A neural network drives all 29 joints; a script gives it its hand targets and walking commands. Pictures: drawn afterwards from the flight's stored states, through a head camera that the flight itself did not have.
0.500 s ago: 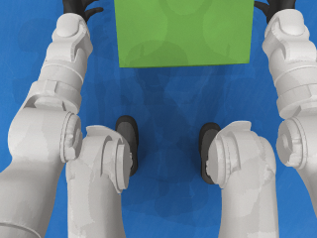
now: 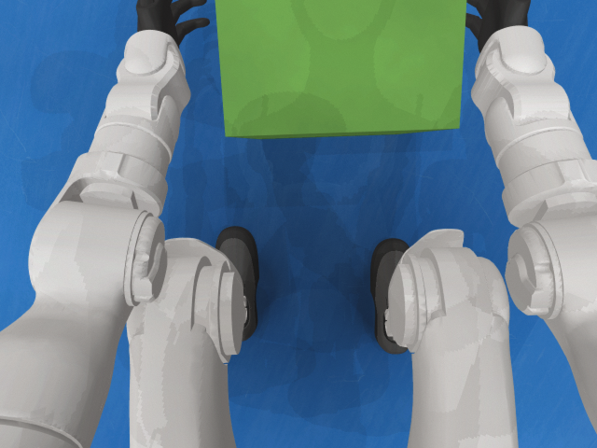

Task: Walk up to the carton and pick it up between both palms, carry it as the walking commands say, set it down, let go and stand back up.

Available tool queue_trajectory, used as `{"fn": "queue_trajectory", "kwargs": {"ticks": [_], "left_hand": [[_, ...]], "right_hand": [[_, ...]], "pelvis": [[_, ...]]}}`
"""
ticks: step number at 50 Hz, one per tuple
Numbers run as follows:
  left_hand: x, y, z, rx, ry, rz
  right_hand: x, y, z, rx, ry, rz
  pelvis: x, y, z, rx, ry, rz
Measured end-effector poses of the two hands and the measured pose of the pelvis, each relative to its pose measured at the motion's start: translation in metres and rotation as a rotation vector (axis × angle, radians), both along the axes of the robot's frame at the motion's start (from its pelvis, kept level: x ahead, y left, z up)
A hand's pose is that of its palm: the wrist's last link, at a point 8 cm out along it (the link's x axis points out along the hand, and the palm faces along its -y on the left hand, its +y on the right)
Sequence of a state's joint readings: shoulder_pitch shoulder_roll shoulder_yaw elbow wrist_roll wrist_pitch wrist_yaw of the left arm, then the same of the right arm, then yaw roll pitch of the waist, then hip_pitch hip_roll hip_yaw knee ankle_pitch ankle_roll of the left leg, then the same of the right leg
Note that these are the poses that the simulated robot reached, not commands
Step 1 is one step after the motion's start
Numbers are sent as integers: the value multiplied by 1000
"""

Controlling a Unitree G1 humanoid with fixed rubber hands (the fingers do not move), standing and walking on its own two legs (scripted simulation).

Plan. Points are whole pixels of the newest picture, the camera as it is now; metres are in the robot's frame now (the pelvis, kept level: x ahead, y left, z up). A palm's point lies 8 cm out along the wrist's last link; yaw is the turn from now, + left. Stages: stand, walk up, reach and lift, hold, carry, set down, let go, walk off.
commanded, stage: reach and lift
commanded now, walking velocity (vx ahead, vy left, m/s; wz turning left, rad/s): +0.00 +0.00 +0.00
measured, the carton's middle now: (331, 65) +0.50 -0.02 -0.25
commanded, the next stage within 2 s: none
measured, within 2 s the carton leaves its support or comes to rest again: leaves its support in 0.66 s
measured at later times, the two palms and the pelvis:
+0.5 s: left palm (187, 27) +0.53 +0.14 -0.18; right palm (485, 29) +0.52 -0.17 -0.18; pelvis +0.00 +0.00 +0.00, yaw +0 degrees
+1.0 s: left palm (177, 4) +0.55 +0.14 -0.16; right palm (495, 6) +0.54 -0.17 -0.16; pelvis +0.00 +0.00 -0.01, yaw -1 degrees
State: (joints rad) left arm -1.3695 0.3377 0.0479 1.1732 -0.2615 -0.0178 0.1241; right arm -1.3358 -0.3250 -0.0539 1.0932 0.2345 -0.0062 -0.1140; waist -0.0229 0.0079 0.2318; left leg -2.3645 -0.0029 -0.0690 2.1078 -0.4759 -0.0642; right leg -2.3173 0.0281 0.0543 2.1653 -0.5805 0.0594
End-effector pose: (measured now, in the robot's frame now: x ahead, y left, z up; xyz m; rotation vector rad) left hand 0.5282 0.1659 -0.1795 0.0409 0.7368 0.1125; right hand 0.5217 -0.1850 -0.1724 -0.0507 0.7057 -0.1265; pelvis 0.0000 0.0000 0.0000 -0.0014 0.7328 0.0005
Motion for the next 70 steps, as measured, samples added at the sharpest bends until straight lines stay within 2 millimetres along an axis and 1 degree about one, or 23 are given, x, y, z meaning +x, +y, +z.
{"fn": "queue_trajectory", "kwargs": {"ticks": [6, 12, 23, 29, 36, 45, 47, 52, 57, 62, 66, 70], "left_hand": [[1, -10, -3, -2, 0, -21], [5, -25, -3, -15, -6, -22], [5, -26, -4, -3, -15, 1], [8, -26, -3, -8, 0, 11], [9, -22, -2, -10, 19, 14], [13, -22, 2, 0, 41, -8], [15, -23, 7, -1, 29, -8], [21, -26, 27, -24, -36, 6], [11, -25, 38, -36, -21, 20], [4, -21, 48, -36, -14, 29], [5, -19, 57, -46, -27, 41], [10, -20, 70, -54, -45, 40]], "right_hand": [[-4, 11, -8, 20, 8, -1], [-2, 10, -8, 11, -1, 2], [-1, 11, -8, 5, 4, 4], [4, 13, -4, 10, 21, 3], [13, 16, 0, 27, 32, 10], [7, 16, -3, 36, 45, 4], [9, 15, 3, 32, 31, 2], [15, 13, 26, 51, -39, -32], [12, 14, 44, 48, -28, -22], [9, 18, 57, 49, -20, -14], [12, 20, 67, 46, -33, -12], [16, 20, 81, 42, -52, -14]], "pelvis": [[-3, 2, -1, -2, -6, 1], [-3, 2, 1, -3, -4, 5], [-4, -2, 2, -2, -6, -3], [-4, -3, -3, -5, -24, -7], [0, -3, -9, -6, -30, -7], [5, 0, -11, -6, -13, -1], [5, 0, -11, -6, -10, -3], [2, 2, -9, -4, -30, -18], [1, 3, -7, -3, -6, -25], [-1, 4, 0, 0, 22, -27], [-2, 4, 5, 0, 44, -23], [0, 4, 12, -2, 67, -18]]}}
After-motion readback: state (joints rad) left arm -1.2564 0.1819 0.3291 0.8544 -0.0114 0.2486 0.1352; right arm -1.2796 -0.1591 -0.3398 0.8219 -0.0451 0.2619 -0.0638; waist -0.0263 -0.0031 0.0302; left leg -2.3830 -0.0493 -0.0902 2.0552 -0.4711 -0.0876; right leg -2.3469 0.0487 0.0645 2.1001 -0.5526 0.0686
